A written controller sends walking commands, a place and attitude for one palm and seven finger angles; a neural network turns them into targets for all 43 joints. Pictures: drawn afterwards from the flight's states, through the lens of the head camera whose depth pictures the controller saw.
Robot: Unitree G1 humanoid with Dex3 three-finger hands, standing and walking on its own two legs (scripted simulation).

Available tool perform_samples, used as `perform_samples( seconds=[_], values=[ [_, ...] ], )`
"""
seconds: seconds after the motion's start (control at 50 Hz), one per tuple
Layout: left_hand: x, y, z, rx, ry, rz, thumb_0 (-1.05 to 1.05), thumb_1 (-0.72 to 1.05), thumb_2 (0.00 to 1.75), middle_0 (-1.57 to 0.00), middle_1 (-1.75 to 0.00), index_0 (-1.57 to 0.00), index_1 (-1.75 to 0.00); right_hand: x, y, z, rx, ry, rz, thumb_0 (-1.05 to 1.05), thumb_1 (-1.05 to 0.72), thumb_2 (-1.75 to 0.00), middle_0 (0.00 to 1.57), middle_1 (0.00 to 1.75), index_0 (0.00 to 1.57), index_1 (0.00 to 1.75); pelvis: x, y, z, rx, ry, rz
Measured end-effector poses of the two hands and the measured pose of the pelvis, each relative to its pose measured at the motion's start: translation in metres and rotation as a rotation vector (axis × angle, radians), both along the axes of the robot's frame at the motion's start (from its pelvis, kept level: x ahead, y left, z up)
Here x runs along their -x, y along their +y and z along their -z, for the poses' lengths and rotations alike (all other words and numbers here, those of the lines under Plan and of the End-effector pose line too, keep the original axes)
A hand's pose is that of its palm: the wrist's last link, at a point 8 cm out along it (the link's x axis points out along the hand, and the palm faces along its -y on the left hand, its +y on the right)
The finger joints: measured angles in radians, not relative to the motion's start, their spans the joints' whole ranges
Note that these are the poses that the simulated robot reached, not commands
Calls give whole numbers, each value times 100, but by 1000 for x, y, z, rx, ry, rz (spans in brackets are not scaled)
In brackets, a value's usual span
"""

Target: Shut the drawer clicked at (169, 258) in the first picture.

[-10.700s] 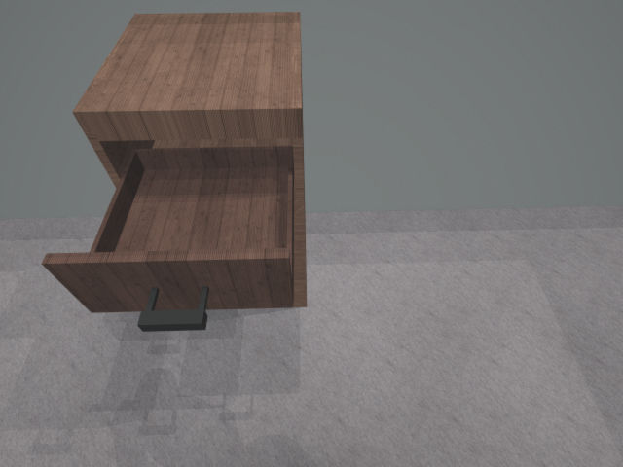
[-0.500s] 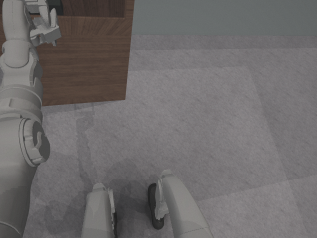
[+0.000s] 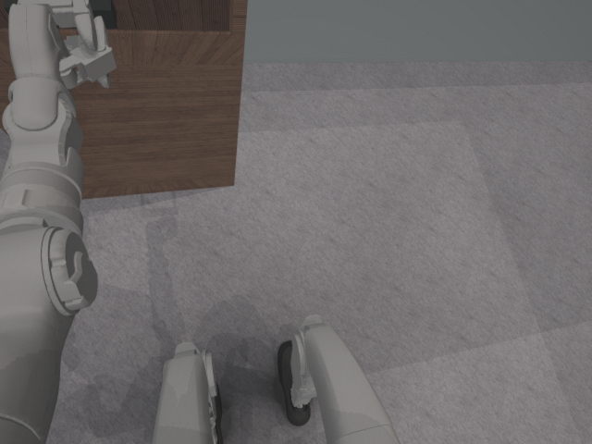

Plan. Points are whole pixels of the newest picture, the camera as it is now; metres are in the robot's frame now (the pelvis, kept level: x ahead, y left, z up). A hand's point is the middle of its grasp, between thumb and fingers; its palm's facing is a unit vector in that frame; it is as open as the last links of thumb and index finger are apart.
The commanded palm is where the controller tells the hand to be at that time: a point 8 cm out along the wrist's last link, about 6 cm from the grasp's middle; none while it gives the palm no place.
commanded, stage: pull the fist back off the drawer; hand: left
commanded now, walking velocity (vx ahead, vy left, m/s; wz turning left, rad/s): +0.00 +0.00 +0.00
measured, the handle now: out of the picture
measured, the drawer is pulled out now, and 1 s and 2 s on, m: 0.00 0.00 0.00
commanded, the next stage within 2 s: draw the hand back to the body in 0.24 s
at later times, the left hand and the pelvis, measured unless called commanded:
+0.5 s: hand (84, 60) +0.55 +0.16 +0.08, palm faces +0.02 -1.00 -0.04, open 3.3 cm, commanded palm +0.49 +0.20 +0.10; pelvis +0.05 +0.00 +0.04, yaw -1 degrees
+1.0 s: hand out of the picture +0.39 +0.19 +0.19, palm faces +0.13 -0.97 -0.22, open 3.3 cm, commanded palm +0.35 +0.25 +0.22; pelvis +0.08 +0.00 +0.13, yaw +2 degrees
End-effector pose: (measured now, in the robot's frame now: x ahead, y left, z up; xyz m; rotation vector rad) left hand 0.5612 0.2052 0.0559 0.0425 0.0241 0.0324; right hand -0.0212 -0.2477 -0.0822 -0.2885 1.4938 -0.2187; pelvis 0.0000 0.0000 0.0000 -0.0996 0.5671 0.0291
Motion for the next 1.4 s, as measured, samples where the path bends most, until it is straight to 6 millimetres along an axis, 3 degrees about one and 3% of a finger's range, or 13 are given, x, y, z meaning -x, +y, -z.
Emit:
perform_samples(
  seconds=[0.16, 0.36, 0.44, 0.64, 0.74, 0.86, 0.96, 1.18, 1.4],
  values=[
    [6, -2, 1, 21, -8, -16, 0, 79, 90, -140, -160, -139, -160, -22, 3, -3, -28, -34, 23, 0, -90, -90, 20, 30, 20, 30, -13, 2, -11, -12, -14, 20],
    [12, 9, 0, 17, -10, -27, 2, 88, 90, -140, -160, -140, -160, -66, -3, -8, -30, -71, -4, 0, -90, -90, 20, 30, 20, 30, -34, 2, -22, -22, -27, 16],
    [18, 10, -10, 14, -50, -12, 2, 89, 90, -140, -160, -139, -160, -85, -6, -13, -31, -88, 5, 0, -90, -90, 20, 30, 20, 30, -43, 3, -29, -24, -32, 20],
    [97, 22, -56, 12, 6, -28, 2, 90, 90, -139, -160, -139, -160, -157, 5, -59, -90, -278, -22, 1, -90, -90, 20, 30, 20, 30, -69, 2, -81, -47, -158, 19],
    [125, 33, -88, 2, -49, -37, 2, 90, 90, -140, -160, -140, -160, -197, 3, -81, -78, -405, -80, 1, -90, -90, 20, 30, 20, 30, -75, 0, -95, -51, -226, -3],
    [159, 32, -117, 5, -55, 17, 2, 90, 90, -140, -160, -140, -160, -235, 4, -106, -83, -555, -115, 1, -90, -90, 20, 30, 20, 30, -79, 0, -109, -59, -303, -12],
    [190, 34, -138, -143, 33, -61, 2, 90, 90, -140, -160, -140, -160, -259, 12, -128, -86, -644, -113, 1, -90, -90, 20, 30, 20, 30, -81, 0, -125, -79, -386, -4],
    [254, 52, -200, -243, 16, -251, 2, 90, 90, -140, -160, -139, -160, -295, 38, -163, -135, -781, -203, 1, -90, -90, 20, 30, 20, 30, -86, -4, -151, -98, -542, -18],
    [314, 59, -251, -324, -85, -332, 2, 89, 90, -140, -160, -140, -160, -297, 40, -172, -169, -830, -255, 1, -90, -90, 20, 30, 20, 30, -86, -9, -161, -103, -616, -22]
  ],
)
